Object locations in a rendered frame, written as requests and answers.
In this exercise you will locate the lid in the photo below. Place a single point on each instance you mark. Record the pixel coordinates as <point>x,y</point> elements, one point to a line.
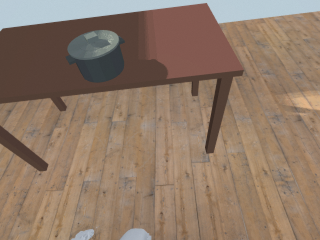
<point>79,48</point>

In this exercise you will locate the left robot hand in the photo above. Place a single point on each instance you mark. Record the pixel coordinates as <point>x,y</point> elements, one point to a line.
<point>84,235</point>

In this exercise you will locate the left robot thigh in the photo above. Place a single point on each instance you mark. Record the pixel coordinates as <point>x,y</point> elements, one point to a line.
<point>136,234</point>

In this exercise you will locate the knob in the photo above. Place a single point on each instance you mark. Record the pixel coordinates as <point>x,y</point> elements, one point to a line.
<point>91,37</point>

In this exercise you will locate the table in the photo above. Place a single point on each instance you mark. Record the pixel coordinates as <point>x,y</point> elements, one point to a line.
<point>162,46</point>

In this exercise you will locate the pot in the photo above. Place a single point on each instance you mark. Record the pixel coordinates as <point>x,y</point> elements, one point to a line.
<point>101,69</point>

